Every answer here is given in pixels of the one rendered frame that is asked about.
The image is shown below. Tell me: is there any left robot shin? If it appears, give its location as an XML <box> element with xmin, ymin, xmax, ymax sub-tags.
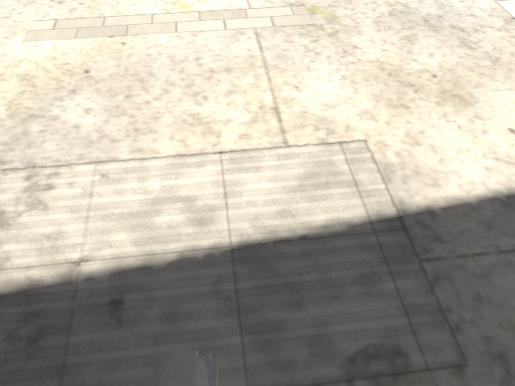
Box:
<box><xmin>153</xmin><ymin>357</ymin><xmax>167</xmax><ymax>381</ymax></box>

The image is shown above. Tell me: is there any robot left thigh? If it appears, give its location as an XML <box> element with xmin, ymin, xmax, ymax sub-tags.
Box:
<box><xmin>152</xmin><ymin>350</ymin><xmax>218</xmax><ymax>386</ymax></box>

